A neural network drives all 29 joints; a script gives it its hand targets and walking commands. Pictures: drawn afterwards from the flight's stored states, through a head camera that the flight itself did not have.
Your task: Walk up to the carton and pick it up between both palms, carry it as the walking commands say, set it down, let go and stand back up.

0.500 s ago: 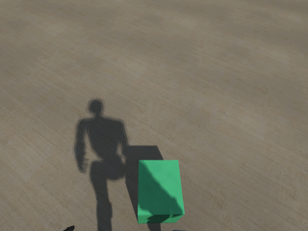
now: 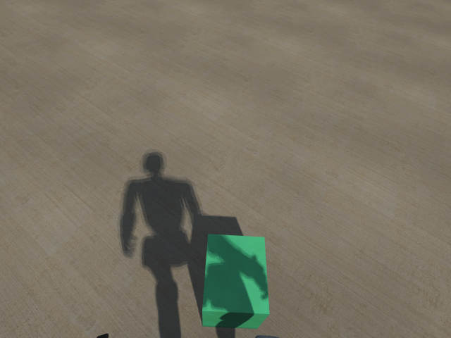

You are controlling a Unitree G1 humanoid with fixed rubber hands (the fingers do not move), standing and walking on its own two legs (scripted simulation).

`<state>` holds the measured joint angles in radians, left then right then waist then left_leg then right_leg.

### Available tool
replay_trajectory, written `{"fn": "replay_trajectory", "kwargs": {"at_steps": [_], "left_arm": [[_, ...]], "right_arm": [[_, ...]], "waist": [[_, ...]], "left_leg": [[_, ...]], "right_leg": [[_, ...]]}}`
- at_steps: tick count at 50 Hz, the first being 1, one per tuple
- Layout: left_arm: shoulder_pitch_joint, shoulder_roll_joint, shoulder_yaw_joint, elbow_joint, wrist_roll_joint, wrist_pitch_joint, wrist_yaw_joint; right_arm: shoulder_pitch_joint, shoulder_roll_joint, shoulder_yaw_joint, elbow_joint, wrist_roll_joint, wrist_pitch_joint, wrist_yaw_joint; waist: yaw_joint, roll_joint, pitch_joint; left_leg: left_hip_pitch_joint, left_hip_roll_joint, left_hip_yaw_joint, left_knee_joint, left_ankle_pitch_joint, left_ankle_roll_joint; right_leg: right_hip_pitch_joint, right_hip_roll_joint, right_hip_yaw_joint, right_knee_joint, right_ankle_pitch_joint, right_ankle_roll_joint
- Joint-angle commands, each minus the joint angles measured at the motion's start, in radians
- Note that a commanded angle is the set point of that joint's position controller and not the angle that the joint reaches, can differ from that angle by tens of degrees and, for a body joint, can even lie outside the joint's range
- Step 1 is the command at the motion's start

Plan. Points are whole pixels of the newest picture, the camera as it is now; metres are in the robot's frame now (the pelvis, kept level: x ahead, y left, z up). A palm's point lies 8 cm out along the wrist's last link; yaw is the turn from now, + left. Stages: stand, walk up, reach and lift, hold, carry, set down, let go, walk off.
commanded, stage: walk up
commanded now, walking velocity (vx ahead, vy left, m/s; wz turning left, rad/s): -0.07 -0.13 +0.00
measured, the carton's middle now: (233, 282) +0.41 -0.07 -0.63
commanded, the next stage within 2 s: none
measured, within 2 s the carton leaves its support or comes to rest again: neither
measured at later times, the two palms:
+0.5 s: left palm out of the picture +0.06 +0.20 -0.11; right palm out of the picture +0.03 -0.28 -0.12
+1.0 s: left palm out of the picture +0.04 +0.16 -0.12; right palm out of the picture +0.00 -0.33 -0.13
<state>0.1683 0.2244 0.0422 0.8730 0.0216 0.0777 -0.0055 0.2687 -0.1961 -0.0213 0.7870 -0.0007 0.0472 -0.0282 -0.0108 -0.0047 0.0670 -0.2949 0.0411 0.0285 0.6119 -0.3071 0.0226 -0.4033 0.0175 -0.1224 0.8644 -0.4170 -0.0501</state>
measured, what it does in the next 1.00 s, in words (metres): steps to the right: right foot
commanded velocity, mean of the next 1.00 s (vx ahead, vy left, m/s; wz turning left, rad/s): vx -0.02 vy -0.06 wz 0.00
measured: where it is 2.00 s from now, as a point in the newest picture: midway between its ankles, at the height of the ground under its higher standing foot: outside the picture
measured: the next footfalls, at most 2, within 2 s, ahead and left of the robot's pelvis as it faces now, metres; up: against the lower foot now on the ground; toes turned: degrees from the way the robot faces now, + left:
right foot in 0.18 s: +0.00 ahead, -0.13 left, +0.00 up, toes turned -7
right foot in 1.04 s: -0.03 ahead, -0.19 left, +0.00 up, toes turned -9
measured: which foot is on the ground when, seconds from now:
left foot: down 0.00-1.00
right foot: up 0.00-0.16, down 0.18-0.80, up 0.82-1.00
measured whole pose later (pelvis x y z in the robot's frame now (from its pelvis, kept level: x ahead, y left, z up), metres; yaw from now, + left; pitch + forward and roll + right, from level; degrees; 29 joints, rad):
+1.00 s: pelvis -0.05 -0.09 +0.00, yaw -3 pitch -1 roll +1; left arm 0.18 0.22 0.04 0.88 0.02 0.10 -0.01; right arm 0.26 -0.20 -0.02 0.80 0.00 0.04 -0.06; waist 0.01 0.00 0.07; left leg -0.29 0.12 0.04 0.47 -0.16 -0.06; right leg -0.29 -0.01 -0.09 0.77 -0.44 -0.04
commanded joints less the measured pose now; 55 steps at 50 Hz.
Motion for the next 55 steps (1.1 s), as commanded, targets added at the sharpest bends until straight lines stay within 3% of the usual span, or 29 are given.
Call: {"fn": "replay_trajectory", "kwargs": {"at_steps": [1,2,3,4,5,7,8,9,11,12,14,19,26,29,32,36,39,40,41,42,43,46,47,49,50,51,52,54,55], "left_arm": [[-0.023,0.1,0.02,-0.065,-0.003,0.001,0.0],[0.003,0.053,-0.007,-0.052,-0.004,-0.007,0.0],[-0.004,0.054,-0.004,-0.05,-0.002,-0.013,-0.003],[-0.004,0.031,-0.015,-0.063,-0.003,-0.027,-0.003],[0.035,0.03,-0.01,-0.053,-0.004,-0.035,0.0],[0.135,0.052,-0.005,0.007,-0.013,-0.05,0.012],[0.127,0.095,0.01,0.014,-0.002,-0.057,0.015],[0.103,0.117,0.014,0.016,0.003,-0.057,0.015],[0.065,0.112,0.009,0.015,0.02,-0.068,0.015],[0.02,0.118,0.009,0.009,0.022,-0.069,0.016],[0.028,0.094,0.0,-0.007,0.011,-0.073,0.016],[0.072,0.101,0.004,-0.006,0.0,-0.084,0.014],[0.092,0.096,0.001,0.006,-0.009,-0.068,0.014],[0.092,0.104,0.001,0.005,-0.006,-0.063,0.014],[0.092,0.092,0.0,0.006,-0.005,-0.066,0.014],[0.094,0.115,0.012,0.002,-0.004,-0.055,0.014],[0.089,0.106,0.026,-0.019,-0.002,-0.027,0.002],[0.082,0.099,0.033,-0.03,-0.002,-0.017,-0.005],[0.078,0.097,0.037,-0.039,-0.007,-0.004,-0.006],[0.075,0.096,0.037,-0.056,-0.012,0.004,-0.008],[0.054,0.096,0.038,-0.067,-0.011,0.01,-0.01],[0.049,0.082,0.019,-0.064,0.001,0.011,-0.021],[0.053,0.081,0.018,-0.062,-0.001,0.01,-0.02],[0.132,0.079,0.022,-0.029,-0.006,0.0,-0.022],[0.243,0.09,0.025,0.01,-0.008,-0.015,-0.019],[0.215,0.139,0.025,0.019,0.01,-0.053,-0.004],[0.181,0.179,0.031,0.008,0.017,-0.071,0.002],[0.092,0.135,0.02,0.007,0.019,-0.082,0.016],[0.039,0.113,0.008,-0.004,0.023,-0.083,0.019]], "right_arm": [[0.022,-0.205,-0.059,-0.008,-0.01,-0.03,-0.021],[-0.012,-0.15,-0.032,-0.005,-0.031,-0.035,-0.008],[-0.014,-0.166,-0.031,-0.005,-0.038,-0.034,-0.009],[0.003,-0.158,-0.024,0.018,-0.033,-0.026,-0.001],[-0.011,-0.18,-0.023,0.021,-0.03,-0.021,0.002],[0.035,-0.136,-0.01,0.024,-0.022,-0.024,0.006],[0.063,-0.091,0.001,0.018,-0.015,-0.029,0.01],[0.039,-0.075,0.003,0.006,-0.008,-0.024,0.013],[0.015,-0.077,-0.002,0.021,-0.016,-0.015,0.02],[0.034,-0.088,-0.007,0.027,-0.015,-0.016,0.024],[0.027,-0.089,-0.011,0.043,-0.016,-0.027,0.029],[0.028,-0.094,-0.011,0.037,-0.013,-0.04,0.019],[0.034,-0.127,-0.034,0.036,-0.019,-0.048,0.01],[0.023,-0.112,-0.032,0.025,-0.02,-0.04,0.01],[0.027,-0.112,-0.033,0.03,-0.021,-0.042,0.009],[0.036,-0.123,-0.043,0.018,-0.023,-0.037,0.0],[0.064,-0.195,-0.075,0.02,-0.024,-0.024,-0.023],[0.112,-0.229,-0.09,0.025,-0.031,-0.02,-0.037],[0.108,-0.239,-0.098,0.011,-0.024,-0.019,-0.042],[0.09,-0.242,-0.1,-0.002,-0.017,-0.021,-0.051],[0.056,-0.236,-0.097,-0.019,-0.013,-0.017,-0.053],[-0.015,-0.233,-0.087,-0.014,-0.036,-0.012,-0.047],[-0.046,-0.231,-0.087,-0.013,-0.035,-0.012,-0.044],[-0.059,-0.247,-0.087,-0.012,-0.028,0.0,-0.036],[-0.058,-0.196,-0.068,0.001,-0.027,0.002,-0.031],[0.018,-0.079,-0.014,0.006,-0.018,0.002,-0.006],[0.038,-0.061,-0.011,0.014,-0.026,0.014,-0.003],[0.021,-0.084,-0.04,0.022,-0.021,0.022,0.002],[0.003,-0.099,-0.041,0.03,-0.023,0.02,0.008]], "waist": [[-0.006,0.132,-0.055],[-0.007,0.196,-0.084],[-0.021,0.224,-0.058],[-0.017,0.271,-0.078],[0.001,0.293,-0.089],[0.027,0.14,-0.164],[0.017,-0.019,-0.154],[0.006,-0.099,-0.102],[0.014,-0.107,-0.047],[-0.004,-0.125,-0.022],[-0.01,-0.047,-0.035],[0.004,-0.018,-0.105],[0.019,0.062,-0.11],[0.018,0.018,-0.08],[0.016,0.05,-0.102],[0.024,0.011,-0.103],[0.037,0.088,-0.075],[0.015,0.174,-0.114],[-0.002,0.22,-0.109],[-0.002,0.185,-0.115],[-0.001,0.156,-0.094],[0.011,0.204,-0.042],[0.014,0.263,-0.019],[0.054,0.295,-0.035],[0.109,0.178,-0.081],[0.063,-0.078,-0.099],[0.037,-0.118,-0.081],[0.013,-0.078,-0.064],[0.006,-0.089,-0.025]], "left_leg": [[0.075,0.313,-0.266,-0.304,0.513,0.185],[0.06,0.193,-0.164,-0.326,0.244,0.118],[0.086,0.196,-0.192,-0.325,0.227,0.111],[0.088,0.139,-0.165,-0.315,0.224,0.081],[0.081,0.138,-0.154,-0.28,0.251,0.072],[0.054,0.122,-0.135,-0.231,0.211,0.062],[0.0,0.051,-0.059,-0.155,0.128,0.021],[-0.021,-0.011,-0.015,-0.135,-0.033,0.003],[0.015,-0.004,-0.027,-0.111,-0.071,-0.008],[0.057,0.004,-0.018,-0.125,-0.009,-0.013],[0.09,-0.003,-0.001,-0.191,0.086,-0.007],[0.143,0.027,-0.017,-0.236,0.195,0.002],[0.112,0.097,-0.039,-0.237,0.295,-0.011],[0.092,0.089,-0.037,-0.216,0.228,-0.011],[0.104,0.086,-0.042,-0.225,0.231,-0.01],[0.108,0.125,-0.048,-0.188,0.262,0.001],[0.124,0.268,-0.203,-0.213,0.386,0.064],[0.155,0.378,-0.336,-0.272,0.429,0.146],[0.135,0.463,-0.388,-0.298,0.528,0.217],[0.127,0.489,-0.392,-0.304,0.495,0.242],[0.084,0.474,-0.371,-0.315,0.416,0.231],[-0.04,0.34,-0.236,-0.333,0.151,0.127],[-0.055,0.313,-0.214,-0.328,0.186,0.099],[-0.123,0.276,-0.184,-0.269,0.164,0.054],[-0.21,0.193,-0.113,-0.158,-0.002,0.019],[-0.236,-0.003,0.015,0.063,-0.143,-0.045],[-0.228,-0.006,-0.02,0.163,-0.18,-0.071],[-0.155,0.019,-0.122,0.197,-0.134,-0.05],[-0.136,0.012,-0.11,0.237,-0.071,-0.035]], "right_leg": [[-0.075,-0.03,0.155,0.188,-0.055,0.067],[0.04,-0.037,0.155,-0.026,-0.004,0.049],[0.047,-0.013,0.107,-0.129,-0.026,0.058],[0.121,-0.003,0.082,-0.286,-0.008,0.053],[0.206,0.016,0.051,-0.424,0.039,0.053],[0.396,-0.059,0.084,-0.57,0.187,0.031],[0.404,-0.181,0.214,-0.603,0.261,0.001],[0.329,-0.273,0.287,-0.632,0.271,-0.036],[0.207,-0.311,0.313,-0.692,0.108,-0.068],[0.147,-0.283,0.292,-0.708,-0.009,-0.069],[0.18,-0.215,0.214,-0.669,0.062,-0.043],[0.238,-0.196,0.175,-0.581,0.254,-0.02],[0.226,-0.145,0.108,-0.513,0.213,0.005],[0.188,-0.157,0.128,-0.538,0.137,-0.003],[0.205,-0.159,0.137,-0.53,0.181,-0.005],[0.168,-0.139,0.111,-0.505,0.155,-0.003],[0.053,-0.079,0.045,-0.295,0.161,0.033],[0.0,-0.026,0.042,-0.098,-0.004,0.052],[-0.044,-0.021,0.096,0.094,-0.122,0.067],[-0.076,-0.038,0.148,0.204,-0.129,0.075],[-0.081,-0.058,0.181,0.217,-0.117,0.077],[0.051,-0.069,0.183,0.001,-0.058,0.061],[0.093,-0.062,0.175,-0.087,-0.05,0.056],[0.253,-0.044,0.135,-0.357,0.053,0.034],[0.396,-0.088,0.156,-0.524,0.145,0.022],[0.384,-0.305,0.382,-0.699,0.146,0.033],[0.268,-0.434,0.449,-0.706,0.264,0.044],[0.151,-0.382,0.376,-0.709,0.12,0.017],[0.122,-0.327,0.325,-0.71,0.057,0.0]]}}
